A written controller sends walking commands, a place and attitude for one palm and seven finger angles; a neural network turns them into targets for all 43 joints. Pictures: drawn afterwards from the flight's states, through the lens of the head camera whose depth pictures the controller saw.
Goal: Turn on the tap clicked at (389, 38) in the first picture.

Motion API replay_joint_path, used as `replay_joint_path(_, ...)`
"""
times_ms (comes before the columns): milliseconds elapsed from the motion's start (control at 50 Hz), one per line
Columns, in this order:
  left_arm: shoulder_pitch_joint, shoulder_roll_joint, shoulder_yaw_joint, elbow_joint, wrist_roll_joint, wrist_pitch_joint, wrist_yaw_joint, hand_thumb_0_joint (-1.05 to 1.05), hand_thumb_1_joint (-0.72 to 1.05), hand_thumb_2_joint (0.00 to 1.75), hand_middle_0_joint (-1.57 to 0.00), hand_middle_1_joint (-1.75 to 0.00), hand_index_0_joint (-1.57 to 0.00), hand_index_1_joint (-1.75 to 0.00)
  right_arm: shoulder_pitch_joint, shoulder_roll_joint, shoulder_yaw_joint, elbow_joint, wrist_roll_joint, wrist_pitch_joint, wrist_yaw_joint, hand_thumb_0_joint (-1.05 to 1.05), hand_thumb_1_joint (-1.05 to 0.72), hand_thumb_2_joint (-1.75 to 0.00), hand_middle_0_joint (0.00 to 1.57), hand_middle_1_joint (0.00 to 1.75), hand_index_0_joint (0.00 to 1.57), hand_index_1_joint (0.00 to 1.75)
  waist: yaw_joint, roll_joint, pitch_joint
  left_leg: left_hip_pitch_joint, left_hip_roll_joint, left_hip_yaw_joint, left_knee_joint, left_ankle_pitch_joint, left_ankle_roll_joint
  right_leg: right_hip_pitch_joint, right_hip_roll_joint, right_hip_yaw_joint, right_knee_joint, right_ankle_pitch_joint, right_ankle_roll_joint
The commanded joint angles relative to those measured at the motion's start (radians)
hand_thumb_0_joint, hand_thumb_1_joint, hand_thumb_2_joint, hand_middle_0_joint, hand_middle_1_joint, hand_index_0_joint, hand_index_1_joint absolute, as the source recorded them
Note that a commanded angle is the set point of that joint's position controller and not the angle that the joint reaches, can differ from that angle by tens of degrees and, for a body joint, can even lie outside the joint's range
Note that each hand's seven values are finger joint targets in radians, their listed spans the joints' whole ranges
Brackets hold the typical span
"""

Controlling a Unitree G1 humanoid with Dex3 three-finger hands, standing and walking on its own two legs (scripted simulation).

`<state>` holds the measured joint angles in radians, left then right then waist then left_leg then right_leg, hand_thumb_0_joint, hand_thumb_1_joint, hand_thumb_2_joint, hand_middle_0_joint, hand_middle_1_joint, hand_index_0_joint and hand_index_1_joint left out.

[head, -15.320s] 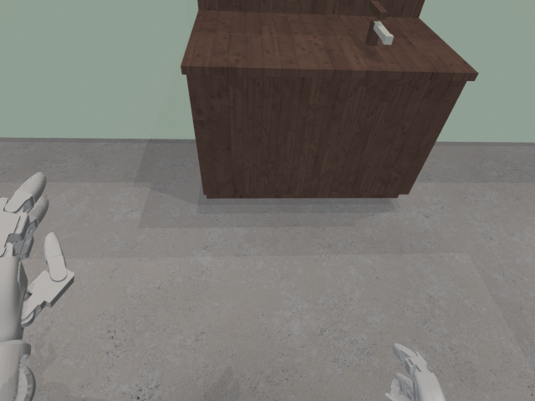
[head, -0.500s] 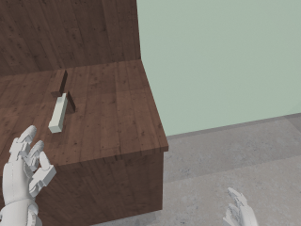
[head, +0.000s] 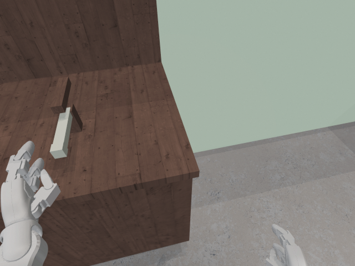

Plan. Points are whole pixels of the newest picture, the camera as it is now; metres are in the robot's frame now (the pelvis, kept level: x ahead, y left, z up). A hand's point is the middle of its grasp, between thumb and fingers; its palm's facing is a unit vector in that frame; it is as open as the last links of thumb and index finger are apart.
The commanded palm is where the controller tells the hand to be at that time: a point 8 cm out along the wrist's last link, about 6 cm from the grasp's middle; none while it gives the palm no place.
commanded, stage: reach beside the lever's end, fingers flat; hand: left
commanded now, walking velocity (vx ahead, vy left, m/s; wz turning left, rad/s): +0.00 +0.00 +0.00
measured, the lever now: (59, 150) +0.34 +0.33 +0.07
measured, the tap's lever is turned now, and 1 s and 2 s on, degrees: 0 0 1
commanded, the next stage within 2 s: push the lever round in 1.48 s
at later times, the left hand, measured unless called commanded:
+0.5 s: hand (50, 175) +0.26 +0.30 +0.09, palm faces +0.54 -0.84 -0.11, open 7.6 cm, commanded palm +0.22 +0.35 +0.09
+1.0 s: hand (48, 165) +0.30 +0.34 +0.07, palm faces +0.54 -0.83 -0.11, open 7.8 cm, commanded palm +0.25 +0.38 +0.07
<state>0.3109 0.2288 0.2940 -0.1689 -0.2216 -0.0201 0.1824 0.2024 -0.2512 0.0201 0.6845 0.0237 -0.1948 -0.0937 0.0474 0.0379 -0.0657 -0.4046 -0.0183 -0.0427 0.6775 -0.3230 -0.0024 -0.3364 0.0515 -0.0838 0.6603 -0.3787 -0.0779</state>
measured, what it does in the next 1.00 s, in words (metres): stands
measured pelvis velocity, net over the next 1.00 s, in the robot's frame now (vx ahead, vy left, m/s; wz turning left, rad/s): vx -0.01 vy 0.02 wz -0.02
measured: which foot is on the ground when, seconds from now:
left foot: down 0.00-1.00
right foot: down 0.00-1.00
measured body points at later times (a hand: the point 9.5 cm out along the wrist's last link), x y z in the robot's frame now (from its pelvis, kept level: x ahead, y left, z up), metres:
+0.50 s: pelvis +0.00 +0.01 +0.00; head +0.01 +0.00 +0.45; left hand +0.23 +0.35 +0.10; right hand +0.17 -0.23 -0.10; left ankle +0.02 +0.12 -0.72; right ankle -0.02 -0.07 -0.72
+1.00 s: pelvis -0.01 +0.02 -0.01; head +0.03 +0.02 +0.44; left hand +0.27 +0.38 +0.08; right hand +0.13 -0.23 -0.11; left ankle +0.02 +0.12 -0.72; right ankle -0.02 -0.07 -0.72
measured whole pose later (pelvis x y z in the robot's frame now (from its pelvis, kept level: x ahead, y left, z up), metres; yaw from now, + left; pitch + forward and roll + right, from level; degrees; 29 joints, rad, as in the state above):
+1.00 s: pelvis -0.01 +0.02 -0.01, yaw -1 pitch +7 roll -1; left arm -0.05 0.34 0.46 0.38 -0.20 -0.20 0.08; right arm 0.23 -0.25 0.01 0.71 0.02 -0.13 -0.09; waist 0.00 0.03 -0.08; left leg -0.54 -0.02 -0.02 0.76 -0.34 0.03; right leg -0.46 0.05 -0.07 0.71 -0.38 -0.05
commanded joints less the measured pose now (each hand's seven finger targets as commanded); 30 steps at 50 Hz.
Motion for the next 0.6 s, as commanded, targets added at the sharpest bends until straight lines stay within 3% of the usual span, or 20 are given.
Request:
replay_joint_path(0, -0.137, 0.169, 0.074, -0.201, 0.019, -0.093, 0.005, 0.00, 0.90, 0.90, -0.19, -0.26, -0.19, -0.26, -0.106, -0.109, -0.038, -0.160, 0.003, -0.058, 0.000, 0.00, -0.90, -0.90, 0.20, 0.30, 0.20, 0.30, -0.004, -0.002, -0.126, 0.089, -0.007, -0.008, -0.069, 0.207, 0.030, 0.012, -0.050, 0.064, -0.108, 0.270, 0.056)
replay_joint_path(40, -0.132, 0.170, 0.076, -0.196, 0.016, -0.099, 0.004, 0.00, 0.90, 0.90, -0.18, -0.25, -0.18, -0.25, -0.104, -0.113, -0.041, -0.164, -0.001, -0.056, 0.003, 0.00, -0.90, -0.90, 0.20, 0.30, 0.20, 0.30, -0.002, -0.011, -0.148, 0.093, -0.007, -0.007, -0.065, 0.235, 0.029, 0.025, -0.051, 0.063, -0.101, 0.308, 0.057)
replay_joint_path(60, -0.118, 0.203, 0.116, -0.162, 0.021, -0.095, 0.009, 0.00, 0.90, 0.90, -0.18, -0.25, -0.18, -0.25, -0.104, -0.114, -0.042, -0.153, -0.001, -0.048, 0.001, 0.00, -0.90, -0.90, 0.20, 0.30, 0.20, 0.30, 0.005, -0.020, -0.131, 0.081, -0.007, -0.005, -0.067, 0.229, 0.029, 0.023, -0.049, 0.065, -0.105, 0.303, 0.057)
replay_joint_path(120, -0.158, 0.196, 0.118, -0.141, 0.013, -0.097, 0.006, 0.00, 0.90, 0.90, -0.18, -0.24, -0.18, -0.24, -0.108, -0.112, -0.043, -0.163, 0.001, -0.036, 0.002, 0.00, -0.90, -0.90, 0.20, 0.30, 0.20, 0.30, 0.002, -0.032, -0.141, 0.068, -0.008, -0.004, -0.069, 0.226, 0.027, 0.030, -0.049, 0.063, -0.101, 0.300, 0.057)
replay_joint_path(140, -0.171, 0.198, 0.117, -0.135, 0.014, -0.100, 0.005, 0.00, 0.90, 0.90, -0.18, -0.24, -0.18, -0.24, -0.109, -0.113, -0.043, -0.162, 0.001, -0.034, 0.003, 0.00, -0.90, -0.90, 0.20, 0.30, 0.20, 0.30, -0.003, -0.026, -0.139, 0.069, -0.008, -0.002, -0.066, 0.225, 0.028, 0.024, -0.049, 0.065, -0.102, 0.301, 0.059)
replay_joint_path(160, -0.186, 0.223, 0.137, -0.135, 0.027, -0.103, 0.010, 0.00, 0.90, 0.90, -0.18, -0.24, -0.18, -0.24, -0.110, -0.111, -0.042, -0.152, 0.003, -0.028, 0.001, 0.00, -0.90, -0.90, 0.20, 0.30, 0.20, 0.30, 0.003, 0.027, -0.130, 0.075, -0.007, 0.000, -0.067, 0.228, 0.026, 0.016, -0.047, 0.065, -0.102, 0.289, 0.053)
replay_joint_path(180, -0.219, 0.193, 0.106, -0.136, 0.026, -0.109, 0.009, 0.00, 0.90, 0.90, -0.18, -0.24, -0.18, -0.24, -0.104, -0.108, -0.039, -0.156, 0.002, -0.028, 0.004, 0.00, -0.90, -0.90, 0.20, 0.30, 0.20, 0.30, -0.012, 0.026, -0.131, 0.078, -0.009, -0.004, -0.065, 0.226, 0.026, 0.006, -0.048, 0.062, -0.097, 0.285, 0.053)
replay_joint_path(220, -0.233, 0.196, 0.105, -0.109, 0.023, -0.120, 0.004, 0.00, 0.90, 0.90, -0.18, -0.23, -0.18, -0.23, -0.108, -0.112, -0.041, -0.154, 0.000, -0.029, 0.003, 0.00, -0.90, -0.90, 0.20, 0.30, 0.20, 0.30, -0.014, 0.021, -0.134, 0.075, -0.008, -0.005, -0.061, 0.218, 0.028, 0.001, -0.045, 0.065, -0.098, 0.276, 0.054)
replay_joint_path(240, -0.252, 0.215, 0.125, -0.080, 0.020, -0.124, 0.001, 0.00, 0.90, 0.90, -0.18, -0.23, -0.18, -0.23, -0.101, -0.116, -0.042, -0.147, 0.000, -0.029, 0.002, 0.00, -0.90, -0.90, 0.20, 0.30, 0.20, 0.30, -0.018, -0.014, -0.138, 0.069, -0.006, -0.006, -0.059, 0.221, 0.029, 0.003, -0.044, 0.065, -0.097, 0.287, 0.056)
replay_joint_path(260, -0.269, 0.237, 0.141, -0.069, 0.028, -0.130, -0.001, 0.00, 0.90, 0.90, -0.18, -0.22, -0.18, -0.22, -0.106, -0.117, -0.042, -0.134, 0.002, -0.025, -0.001, 0.00, -0.90, -0.90, 0.20, 0.30, 0.20, 0.30, -0.017, 0.020, -0.125, 0.069, -0.005, -0.005, -0.059, 0.212, 0.027, -0.008, -0.043, 0.067, -0.100, 0.269, 0.053)
replay_joint_path(280, -0.295, 0.202, 0.107, -0.067, 0.025, -0.136, -0.009, 0.00, 0.90, 0.90, -0.17, -0.22, -0.17, -0.22, -0.102, -0.115, -0.041, -0.141, 0.001, -0.026, 0.001, 0.00, -0.90, -0.90, 0.20, 0.30, 0.20, 0.30, -0.025, 0.025, -0.134, 0.071, -0.008, -0.007, -0.059, 0.205, 0.027, -0.012, -0.044, 0.064, -0.095, 0.262, 0.053)
replay_joint_path(320, -0.318, 0.225, 0.128, -0.019, 0.017, -0.145, -0.021, 0.00, 0.90, 0.90, -0.17, -0.22, -0.17, -0.22, -0.099, -0.120, -0.044, -0.135, 0.002, -0.028, -0.001, 0.00, -0.90, -0.90, 0.20, 0.30, 0.20, 0.30, -0.023, -0.001, -0.148, 0.065, -0.008, -0.009, -0.056, 0.207, 0.029, -0.007, -0.041, 0.067, -0.095, 0.269, 0.053)
replay_joint_path(360, -0.336, 0.257, 0.153, 0.008, 0.024, -0.148, -0.025, 0.00, 0.90, 0.90, -0.17, -0.21, -0.17, -0.21, -0.099, -0.123, -0.043, -0.125, 0.003, -0.026, -0.005, 0.00, -0.90, -0.90, 0.20, 0.30, 0.20, 0.30, -0.018, 0.026, -0.143, 0.060, -0.009, -0.008, -0.057, 0.188, 0.029, -0.014, -0.040, 0.068, -0.097, 0.245, 0.052)
replay_joint_path(400, -0.342, 0.262, 0.167, 0.059, 0.013, -0.148, -0.037, 0.00, 0.90, 0.90, -0.17, -0.21, -0.17, -0.21, -0.095, -0.126, -0.046, -0.129, 0.004, -0.025, -0.005, 0.00, -0.90, -0.90, 0.20, 0.30, 0.20, 0.30, -0.017, -0.014, -0.159, 0.043, -0.010, -0.008, -0.056, 0.186, 0.032, 0.000, -0.040, 0.070, -0.097, 0.254, 0.055)
replay_joint_path(420, -0.383, 0.268, 0.165, 0.066, 0.009, -0.152, -0.045, 0.00, 0.90, 0.90, -0.17, -0.20, -0.17, -0.20, -0.097, -0.127, -0.046, -0.127, 0.005, -0.023, -0.007, 0.00, -0.90, -0.90, 0.20, 0.30, 0.20, 0.30, -0.027, -0.014, -0.162, 0.041, -0.013, -0.003, -0.049, 0.189, 0.035, -0.003, -0.042, 0.075, -0.098, 0.268, 0.059)
replay_joint_path(440, -0.382, 0.298, 0.197, 0.088, 0.006, -0.154, -0.050, 0.00, 0.90, 0.90, -0.17, -0.20, -0.17, -0.20, -0.090, -0.129, -0.048, -0.125, 0.004, -0.020, -0.007, 0.00, -0.90, -0.90, 0.20, 0.30, 0.20, 0.30, -0.017, -0.016, -0.172, 0.035, -0.011, -0.004, -0.051, 0.196, 0.034, 0.010, -0.042, 0.076, -0.095, 0.277, 0.058)
replay_joint_path(460, -0.375, 0.331, 0.225, 0.099, 0.017, -0.158, -0.048, 0.00, 0.90, 0.90, -0.17, -0.20, -0.17, -0.20, -0.092, -0.127, -0.048, -0.116, 0.005, -0.016, -0.008, 0.00, -0.90, -0.90, 0.20, 0.30, 0.20, 0.30, -0.007, 0.038, -0.165, 0.037, -0.012, -0.001, -0.050, 0.195, 0.033, 0.007, -0.042, 0.080, -0.096, 0.268, 0.054)
replay_joint_path(480, -0.401, 0.291, 0.188, 0.084, 0.014, -0.166, -0.054, 0.00, 0.90, 0.90, -0.17, -0.20, -0.17, -0.20, -0.087, -0.123, -0.046, -0.128, 0.004, -0.016, -0.005, 0.00, -0.90, -0.90, 0.20, 0.30, 0.20, 0.30, -0.019, 0.037, -0.185, 0.048, -0.014, -0.002, -0.050, 0.209, 0.033, 0.011, -0.042, 0.074, -0.087, 0.284, 0.054)
replay_joint_path(540, -0.394, 0.308, 0.208, 0.138, 0.006, -0.182, -0.067, 0.00, 0.90, 0.90, -0.16, -0.19, -0.16, -0.19, -0.075, -0.130, -0.052, -0.122, 0.004, -0.019, -0.002, 0.00, -0.90, -0.90, 0.20, 0.30, 0.20, 0.30, -0.016, 0.025, -0.185, 0.041, -0.009, -0.006, -0.044, 0.220, 0.032, 0.002, -0.036, 0.069, -0.080, 0.292, 0.053)
replay_joint_path(580, -0.440, 0.316, 0.210, 0.167, 0.010, -0.192, -0.071, 0.00, 0.90, 0.90, -0.16, -0.18, -0.16, -0.18, -0.070, -0.132, -0.050, -0.116, 0.006, -0.014, -0.003, 0.00, -0.90, -0.90, 0.20, 0.30, 0.20, 0.30, -0.030, 0.034, -0.160, 0.024, -0.009, -0.009, -0.044, 0.184, 0.033, -0.024, -0.036, 0.070, -0.083, 0.252, 0.054)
